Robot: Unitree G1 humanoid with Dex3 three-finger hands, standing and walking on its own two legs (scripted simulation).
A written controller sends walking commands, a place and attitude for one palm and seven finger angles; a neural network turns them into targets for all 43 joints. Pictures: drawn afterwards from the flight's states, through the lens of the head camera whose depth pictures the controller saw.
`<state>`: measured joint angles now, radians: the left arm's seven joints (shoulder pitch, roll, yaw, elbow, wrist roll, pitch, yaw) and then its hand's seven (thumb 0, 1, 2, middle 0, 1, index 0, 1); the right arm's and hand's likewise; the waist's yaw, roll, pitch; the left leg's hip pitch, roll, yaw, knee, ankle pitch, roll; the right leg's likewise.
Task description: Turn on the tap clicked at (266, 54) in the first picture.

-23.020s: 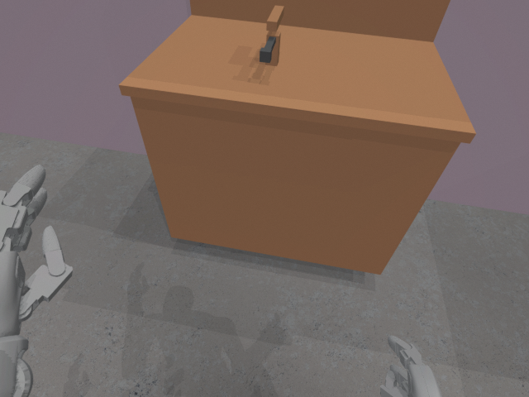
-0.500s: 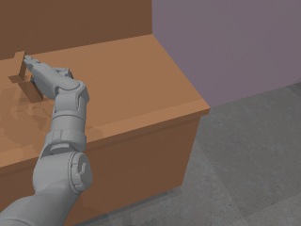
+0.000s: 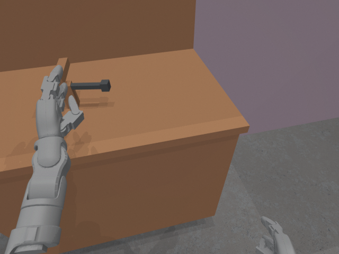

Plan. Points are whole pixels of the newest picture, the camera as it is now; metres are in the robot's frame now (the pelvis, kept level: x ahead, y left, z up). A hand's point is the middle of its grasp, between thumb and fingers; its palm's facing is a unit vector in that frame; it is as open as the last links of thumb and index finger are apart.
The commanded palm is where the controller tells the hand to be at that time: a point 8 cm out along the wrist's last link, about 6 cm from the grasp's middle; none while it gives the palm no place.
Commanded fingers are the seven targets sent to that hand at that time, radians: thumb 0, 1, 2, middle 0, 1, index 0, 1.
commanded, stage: draw the hand back beside the body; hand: left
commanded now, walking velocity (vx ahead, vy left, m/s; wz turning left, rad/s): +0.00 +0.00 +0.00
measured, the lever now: (105, 85) +0.56 +0.29 +0.11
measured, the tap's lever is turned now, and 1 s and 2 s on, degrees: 77 77 77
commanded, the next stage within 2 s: step back with the hand held close in 0.94 s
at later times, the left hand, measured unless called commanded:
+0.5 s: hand (57, 152) +0.24 +0.25 +0.17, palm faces +0.40 -0.88 -0.26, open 7.5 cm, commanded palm +0.19 +0.29 +0.17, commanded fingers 0.00 0.90 0.90 -0.20 -0.30 -0.20 -0.30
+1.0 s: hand (47, 172) +0.20 +0.25 +0.16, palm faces +0.44 -0.85 -0.30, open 7.4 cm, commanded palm +0.16 +0.29 +0.17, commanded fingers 0.00 0.90 0.90 -0.20 -0.30 -0.20 -0.30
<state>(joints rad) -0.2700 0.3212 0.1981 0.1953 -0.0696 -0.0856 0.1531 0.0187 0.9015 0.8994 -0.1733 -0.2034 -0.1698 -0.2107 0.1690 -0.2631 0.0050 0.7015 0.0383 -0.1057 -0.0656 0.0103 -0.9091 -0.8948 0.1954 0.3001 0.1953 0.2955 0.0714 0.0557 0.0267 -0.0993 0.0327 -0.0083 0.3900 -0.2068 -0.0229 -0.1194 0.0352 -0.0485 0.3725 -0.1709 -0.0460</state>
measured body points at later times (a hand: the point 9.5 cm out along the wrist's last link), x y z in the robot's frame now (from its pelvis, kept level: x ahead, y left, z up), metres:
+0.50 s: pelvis +0.00 +0.02 +0.00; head -0.03 +0.00 +0.45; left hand +0.21 +0.30 +0.18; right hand +0.18 -0.21 -0.09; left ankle +0.01 +0.14 -0.74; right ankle +0.03 -0.09 -0.74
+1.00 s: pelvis +0.00 +0.01 +0.00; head -0.03 +0.00 +0.45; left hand +0.17 +0.30 +0.18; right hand +0.20 -0.19 -0.07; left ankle +0.01 +0.14 -0.74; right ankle +0.03 -0.09 -0.74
